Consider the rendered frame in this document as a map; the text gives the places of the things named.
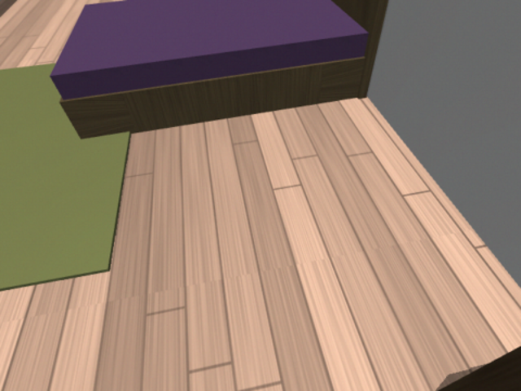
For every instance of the bed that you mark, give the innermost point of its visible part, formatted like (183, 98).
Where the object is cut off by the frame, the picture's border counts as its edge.
(141, 65)

